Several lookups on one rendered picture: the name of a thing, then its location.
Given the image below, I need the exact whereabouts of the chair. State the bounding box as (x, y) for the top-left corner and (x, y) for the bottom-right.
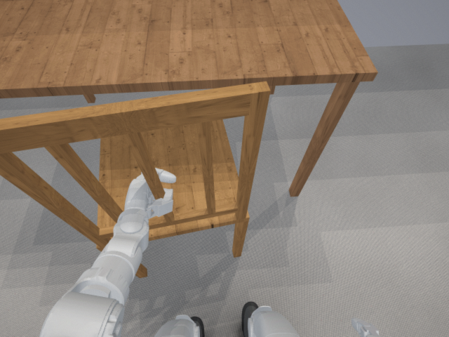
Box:
(0, 81), (270, 278)

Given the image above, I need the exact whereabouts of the robot left thigh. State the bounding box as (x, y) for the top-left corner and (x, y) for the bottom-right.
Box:
(154, 319), (200, 337)

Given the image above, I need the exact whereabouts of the robot left hand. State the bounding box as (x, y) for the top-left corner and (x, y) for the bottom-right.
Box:
(124, 168), (176, 219)

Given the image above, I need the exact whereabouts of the robot right hand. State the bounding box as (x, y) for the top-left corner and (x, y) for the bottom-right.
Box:
(351, 317), (383, 337)

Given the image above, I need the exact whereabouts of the robot right foot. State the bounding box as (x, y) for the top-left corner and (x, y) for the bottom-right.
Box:
(242, 302), (258, 337)

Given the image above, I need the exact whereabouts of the table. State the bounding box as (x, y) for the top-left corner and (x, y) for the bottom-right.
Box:
(0, 0), (378, 197)

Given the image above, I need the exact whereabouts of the robot left forearm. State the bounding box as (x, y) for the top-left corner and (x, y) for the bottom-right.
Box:
(39, 209), (149, 337)

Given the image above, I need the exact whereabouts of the left robot upper arm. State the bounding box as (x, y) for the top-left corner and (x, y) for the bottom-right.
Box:
(43, 291), (124, 337)

